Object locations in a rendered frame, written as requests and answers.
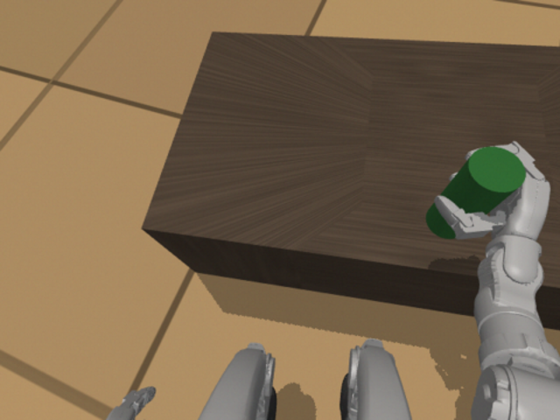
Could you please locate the right robot hand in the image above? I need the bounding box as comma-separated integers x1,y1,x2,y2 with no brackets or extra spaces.
434,141,550,242

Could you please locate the right robot arm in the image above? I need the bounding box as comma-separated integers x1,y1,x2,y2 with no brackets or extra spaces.
471,234,560,420

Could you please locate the can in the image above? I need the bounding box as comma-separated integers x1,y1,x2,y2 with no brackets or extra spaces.
426,147,526,239

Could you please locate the left robot hand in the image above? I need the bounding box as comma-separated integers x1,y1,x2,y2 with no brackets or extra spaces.
106,387,156,420

